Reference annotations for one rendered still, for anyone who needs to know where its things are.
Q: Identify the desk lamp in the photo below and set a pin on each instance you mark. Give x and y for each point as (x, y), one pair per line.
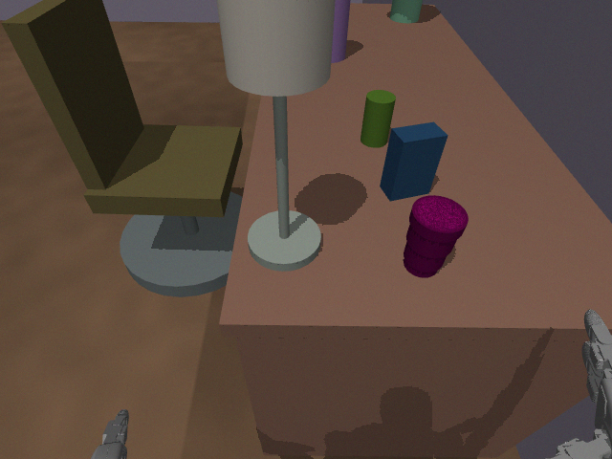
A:
(279, 48)

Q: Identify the right robot hand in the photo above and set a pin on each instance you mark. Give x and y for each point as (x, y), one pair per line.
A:
(597, 358)

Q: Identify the left robot hand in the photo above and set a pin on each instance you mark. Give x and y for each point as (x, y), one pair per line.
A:
(114, 438)

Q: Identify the office chair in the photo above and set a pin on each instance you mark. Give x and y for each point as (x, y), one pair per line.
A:
(176, 179)

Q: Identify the desk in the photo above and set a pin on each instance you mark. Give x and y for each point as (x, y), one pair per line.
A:
(352, 355)

